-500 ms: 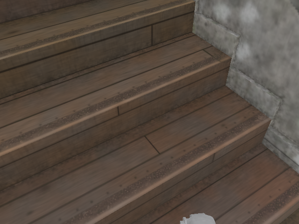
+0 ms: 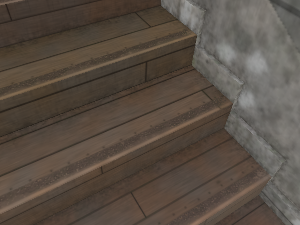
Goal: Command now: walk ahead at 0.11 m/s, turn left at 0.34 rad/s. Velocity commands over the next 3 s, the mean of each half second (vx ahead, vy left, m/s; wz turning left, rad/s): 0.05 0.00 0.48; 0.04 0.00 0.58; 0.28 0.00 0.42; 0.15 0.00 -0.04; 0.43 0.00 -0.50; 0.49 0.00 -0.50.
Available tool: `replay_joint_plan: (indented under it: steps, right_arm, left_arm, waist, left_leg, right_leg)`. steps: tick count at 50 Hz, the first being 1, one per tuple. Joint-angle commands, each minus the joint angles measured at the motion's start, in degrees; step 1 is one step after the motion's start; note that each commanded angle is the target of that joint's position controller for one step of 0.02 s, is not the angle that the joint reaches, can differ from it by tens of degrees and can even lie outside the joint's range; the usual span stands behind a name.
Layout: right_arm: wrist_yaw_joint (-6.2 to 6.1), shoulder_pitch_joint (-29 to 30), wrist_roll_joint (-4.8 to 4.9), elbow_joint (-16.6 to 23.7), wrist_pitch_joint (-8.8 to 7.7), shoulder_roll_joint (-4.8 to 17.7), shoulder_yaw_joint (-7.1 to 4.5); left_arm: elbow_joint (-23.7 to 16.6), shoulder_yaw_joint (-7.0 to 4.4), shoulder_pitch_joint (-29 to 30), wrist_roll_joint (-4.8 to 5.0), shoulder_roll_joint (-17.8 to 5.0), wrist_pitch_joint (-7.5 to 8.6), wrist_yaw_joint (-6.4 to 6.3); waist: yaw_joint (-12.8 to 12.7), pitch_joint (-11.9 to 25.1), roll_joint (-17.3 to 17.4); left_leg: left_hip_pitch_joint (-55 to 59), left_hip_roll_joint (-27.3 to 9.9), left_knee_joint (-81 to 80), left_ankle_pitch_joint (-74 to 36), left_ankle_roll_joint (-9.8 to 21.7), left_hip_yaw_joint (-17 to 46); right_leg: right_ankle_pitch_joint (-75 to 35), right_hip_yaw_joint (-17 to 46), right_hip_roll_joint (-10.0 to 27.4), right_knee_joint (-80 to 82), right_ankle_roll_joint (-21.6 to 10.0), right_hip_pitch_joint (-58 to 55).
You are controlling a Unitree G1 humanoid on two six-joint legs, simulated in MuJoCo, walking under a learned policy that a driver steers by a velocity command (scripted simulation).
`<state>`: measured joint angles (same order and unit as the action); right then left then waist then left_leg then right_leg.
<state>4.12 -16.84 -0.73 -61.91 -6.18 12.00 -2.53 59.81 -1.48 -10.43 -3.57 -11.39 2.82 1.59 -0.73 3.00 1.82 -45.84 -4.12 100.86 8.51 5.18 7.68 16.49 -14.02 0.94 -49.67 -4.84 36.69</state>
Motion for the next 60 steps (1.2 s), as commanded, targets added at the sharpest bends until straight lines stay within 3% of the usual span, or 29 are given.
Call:
replay_joint_plan:
  steps: [1,5,8,10,12,13,14,15,16,17,20,23,26,32,34,35,36,37,39,41,43,46,48,49,52,56,58,59,60]
  right_arm:
    - [-0.10,-5.6,0.31,0.8,0.79,-4.1,0.91]
    - [1.70,-2.4,-0.40,5.0,-0.80,0.9,-0.35]
    - [0.24,1.1,-0.64,9.4,-0.23,1.1,0.24]
    - [-2.31,2.8,-1.31,12.0,0.25,1.2,0.45]
    - [-3.90,1.3,-0.58,12.7,-0.50,1.4,-0.01]
    - [-4.42,3.0,-0.57,13.5,-1.37,3.1,-0.61]
    - [-5.20,6.3,-0.46,14.9,-1.84,7.8,-1.58]
    - [-4.80,5.3,0.69,15.6,-1.93,11.0,-2.40]
    - [-4.13,-3.5,-1.11,14.1,-2.34,10.9,-3.10]
    - [-3.44,-3.9,-1.97,13.0,-2.35,11.4,-3.75]
    - [-3.37,4.7,-0.86,16.1,0.75,7.9,-2.90]
    - [-3.07,8.8,-0.91,22.7,3.25,5.6,-1.79]
    - [-3.15,10.8,-1.07,27.3,2.28,9.1,-2.47]
    - [-2.01,8.2,1.08,25.9,2.35,10.1,-3.14]
    - [-1.33,5.8,0.69,25.1,3.52,7.3,-2.43]
    - [-1.56,2.7,0.08,26.4,3.99,4.0,-1.63]
    - [-1.78,4.0,-0.86,26.8,4.34,5.5,-1.79]
    - [-2.28,4.7,-1.13,25.9,4.63,10.6,-3.46]
    - [-4.18,1.8,-0.47,23.1,5.25,13.4,-4.77]
    - [-4.63,8.6,-2.34,26.4,3.83,10.3,-3.62]
    - [-4.96,11.3,-1.58,27.2,3.11,7.7,-2.60]
    - [-3.51,12.6,-1.68,25.8,1.97,6.5,-2.44]
    - [-1.86,10.2,-1.78,24.4,1.77,5.7,-1.92]
    - [-1.16,6.3,-2.11,23.4,1.90,6.1,-1.91]
    - [0.67,7.3,-2.16,25.0,1.99,5.1,-0.88]
    - [1.10,2.9,-0.33,24.4,1.40,2.6,0.24]
    - [-0.85,-4.5,-0.85,21.5,-0.02,6.4,-2.54]
    - [-2.78,-12.7,-1.43,19.4,-0.47,11.9,-4.67]
    - [-3.45,-22.3,-0.30,17.0,0.05,18.0,-6.20]
  left_arm:
    - [-9.4,1.11,16.0,0.49,5.1,4.39,-1.52]
    - [-14.2,-3.54,19.4,0.27,-8.4,5.86,-2.68]
    - [-13.4,-4.23,14.7,-0.27,-6.9,5.33,-2.58]
    - [-13.2,-5.06,11.6,0.76,-8.0,4.90,-2.11]
    - [-12.3,-4.93,9.4,1.60,-6.8,3.65,-2.34]
    - [-12.0,-4.25,7.0,2.11,-4.0,3.36,-2.07]
    - [-14.6,-3.63,5.8,1.85,-0.6,2.93,-2.37]
    - [-18.5,-4.22,12.3,2.53,-3.1,3.60,-2.60]
    - [-21.5,-4.48,21.8,1.58,-5.0,3.83,-2.34]
    - [-22.8,-3.99,23.5,1.99,-3.3,3.63,-1.90]
    - [-21.4,-4.77,18.5,1.25,-5.2,2.86,-3.13]
    - [-21.7,-4.66,13.0,1.47,-5.3,3.13,-3.68]
    - [-21.1,-3.75,10.5,1.04,-3.9,3.47,-3.45]
    - [-23.7,-1.90,7.9,4.02,-3.2,3.73,-2.67]
    - [-24.9,-2.02,7.8,3.59,-4.9,4.85,-3.42]
    - [-25.6,-3.35,8.6,3.35,-11.1,5.38,-3.71]
    - [-26.1,-4.91,5.4,1.34,-13.7,4.95,-3.16]
    - [-26.0,-5.88,3.6,-0.01,-14.1,4.78,-3.28]
    - [-28.0,-2.64,12.8,-0.27,-8.1,4.12,-1.86]
    - [-29.3,0.72,14.5,1.81,-1.5,2.47,-2.63]
    - [-28.8,1.03,9.1,1.66,-2.1,0.73,-3.45]
    - [-25.1,-0.26,-3.3,1.97,-6.8,0.54,-2.74]
    - [-23.7,-1.52,-2.3,1.11,-11.0,1.11,-2.19]
    - [-25.0,-1.33,3.9,0.63,-11.1,1.56,-1.88]
    - [-23.1,-0.83,5.4,-0.04,-9.4,3.31,-2.46]
    - [-19.4,-1.66,6.0,-0.19,-10.8,1.58,-1.68]
    - [-17.4,-0.67,2.5,-1.14,-7.5,0.97,-0.98]
    - [-18.6,0.89,1.3,-1.34,-1.8,1.30,-0.34]
    - [-21.6,2.42,1.3,-0.11,0.6,2.65,1.34]
  waist:
    - [8.3,2.7,-0.2]
    - [7.0,3.6,-3.3]
    - [3.2,0.8,-5.2]
    - [1.4,-0.2,-5.0]
    - [1.1,0.3,-4.2]
    - [-0.2,0.6,-0.7]
    - [-3.9,3.9,8.9]
    - [-0.3,3.6,12.8]
    - [6.9,4.8,13.2]
    - [7.4,4.8,10.1]
    - [2.7,5.9,-1.3]
    - [0.3,8.1,-0.5]
    - [-0.8,6.2,2.3]
    - [0.7,6.3,4.0]
    - [1.3,8.1,2.6]
    - [5.0,12.6,-6.8]
    - [1.7,12.1,-12.9]
    - [-0.5,11.1,-10.0]
    - [3.2,4.0,-5.6]
    - [2.7,6.2,-2.8]
    - [-0.2,7.1,-3.9]
    - [-4.8,2.2,-8.4]
    - [-3.3,0.3,-10.4]
    - [-0.3,1.3,-10.3]
    - [0.0,0.2,-8.0]
    - [0.7,-0.5,-7.0]
    - [2.4,3.0,-3.6]
    - [3.6,7.7,5.5]
    - [8.1,11.7,13.8]
  left_leg:
    - [12.6,-3.5,-10.5,4.4,-3.1,-0.5]
    - [23.8,-2.0,-27.4,7.1,-7.4,-6.3]
    - [20.2,-3.8,-43.4,9.8,-7.0,-3.5]
    - [18.1,-3.1,-52.7,9.5,-8.2,-4.7]
    - [22.1,0.9,-64.6,0.6,-5.7,-8.6]
    - [24.3,2.4,-70.0,-7.8,-2.0,-8.2]
    - [27.5,-3.0,-74.0,-31.7,7.1,2.1]
    - [37.3,-8.7,-76.8,-31.4,15.4,16.0]
    - [45.7,-10.3,-80.0,-22.7,15.3,21.2]
    - [48.9,-10.5,-79.1,-24.3,13.5,20.8]
    - [40.1,-10.3,-76.5,-28.7,13.9,16.0]
    - [33.2,-7.9,-76.1,-23.1,13.7,14.1]
    - [28.5,-4.7,-75.7,-18.1,10.9,13.2]
    - [36.1,-4.5,-71.7,-24.4,12.1,19.9]
    - [32.3,-1.7,-69.0,-15.3,7.8,20.6]
    - [23.8,6.0,-59.5,-1.3,0.1,11.0]
    - [8.2,13.5,-43.6,24.1,-7.5,3.8]
    - [1.2,12.2,-15.8,32.6,-11.9,2.4]
    - [-1.6,10.3,3.9,18.6,-11.8,6.7]
    - [-2.0,9.9,1.3,13.2,-10.8,3.1]
    - [-6.0,9.2,-7.8,14.0,-12.1,1.6]
    - [-9.0,6.3,-28.8,19.8,-13.1,-4.7]
    - [-1.8,3.6,-30.0,15.7,-10.9,-9.1]
    - [8.3,2.7,-32.7,15.2,-8.6,-10.4]
    - [12.6,-0.7,-44.7,13.5,-1.5,-6.6]
    - [22.8,2.2,-67.1,5.3,2.2,-11.8]
    - [38.1,6.4,-74.7,0.6,4.2,-11.6]
    - [51.4,0.3,-74.0,-18.5,11.8,1.8]
    - [69.3,-12.6,-80.4,-25.7,23.5,26.8]
  right_leg:
    - [-2.9,12.3,13.0,32.4,-5.3,5.7]
    - [-17.2,-0.8,9.4,33.2,-3.1,-4.2]
    - [-24.2,4.9,17.5,30.4,-7.8,-21.5]
    - [-29.7,9.6,22.4,28.8,-10.5,-28.5]
    - [-20.2,9.0,21.6,25.2,-7.9,-30.3]
    - [-13.5,6.7,18.2,21.4,-4.6,-29.8]
    - [-5.1,-2.3,8.3,11.5,1.6,-27.2]
    - [4.9,-2.6,-0.3,6.0,6.0,-10.7]
    - [17.2,4.1,-0.7,-2.9,7.3,0.7]
    - [19.6,9.7,0.8,-10.9,7.5,8.4]
    - [14.0,18.2,0.7,-27.3,6.4,8.3]
    - [5.6,17.4,-0.8,-26.2,7.9,4.4]
    - [4.0,15.2,-0.8,-14.5,11.4,-2.3]
    - [-2.5,11.2,-3.4,17.3,8.6,-11.1]
    - [-21.0,14.4,0.5,20.9,3.2,-20.4]
    - [-41.7,25.4,8.9,19.4,-8.2,-30.1]
    - [-50.9,41.3,21.5,25.0,-21.5,-39.1]
    - [-49.9,47.2,28.2,28.4,-24.8,-38.0]
    - [-35.9,32.4,20.3,28.5,-15.8,-24.6]
    - [-32.2,21.7,15.2,28.7,-13.2,-24.8]
    - [-24.9,17.4,12.3,28.6,-11.7,-31.8]
    - [7.9,17.9,13.7,35.3,-9.6,-35.3]
    - [13.3,18.4,17.5,39.7,-10.0,-27.0]
    - [13.5,14.9,16.4,40.4,-9.2,-19.9]
    - [8.1,13.8,20.0,38.6,-9.1,-23.6]
    - [1.9,10.2,21.5,33.0,-10.2,-27.1]
    - [-5.6,4.7,17.7,18.0,-5.8,-22.4]
    - [-7.3,-0.9,9.5,-0.3,-0.2,-10.3]
    - [11.3,2.2,-0.4,-15.2,4.9,11.7]
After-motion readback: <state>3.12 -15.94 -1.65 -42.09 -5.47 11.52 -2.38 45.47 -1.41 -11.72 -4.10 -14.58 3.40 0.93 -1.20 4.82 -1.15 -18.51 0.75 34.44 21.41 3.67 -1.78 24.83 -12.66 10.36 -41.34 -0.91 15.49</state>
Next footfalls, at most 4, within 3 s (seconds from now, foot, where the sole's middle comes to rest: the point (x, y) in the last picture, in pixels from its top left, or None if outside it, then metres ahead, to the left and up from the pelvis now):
0.24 left None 0.10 0.14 -0.72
0.66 right None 0.15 -0.06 -0.72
1.16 left None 0.02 0.18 -0.72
1.52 right None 0.34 0.24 -0.55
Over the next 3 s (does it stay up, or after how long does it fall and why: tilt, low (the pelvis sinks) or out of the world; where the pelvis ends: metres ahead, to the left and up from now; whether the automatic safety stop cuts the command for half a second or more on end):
stays up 0.64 0.60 0.44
